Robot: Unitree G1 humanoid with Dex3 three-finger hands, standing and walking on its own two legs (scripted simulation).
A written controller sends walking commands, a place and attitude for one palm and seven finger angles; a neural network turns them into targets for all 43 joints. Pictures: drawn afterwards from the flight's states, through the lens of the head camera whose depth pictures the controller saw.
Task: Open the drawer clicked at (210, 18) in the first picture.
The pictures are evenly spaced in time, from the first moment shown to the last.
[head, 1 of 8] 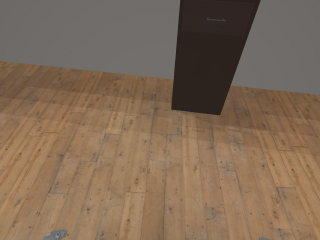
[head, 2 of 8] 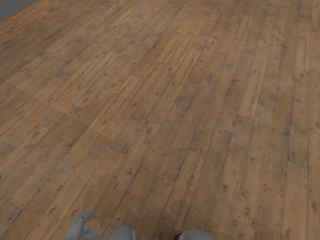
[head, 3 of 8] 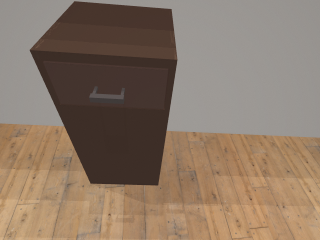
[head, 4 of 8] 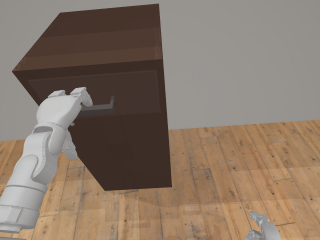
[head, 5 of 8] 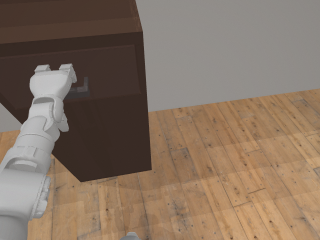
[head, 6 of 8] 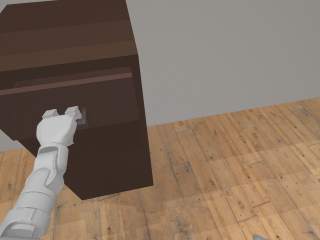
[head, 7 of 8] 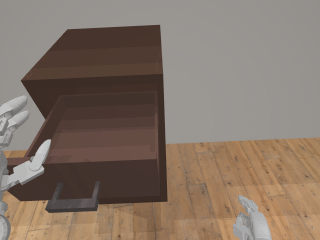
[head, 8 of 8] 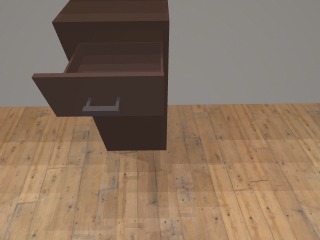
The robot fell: no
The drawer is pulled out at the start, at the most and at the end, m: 0.00 0.30 0.29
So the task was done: yes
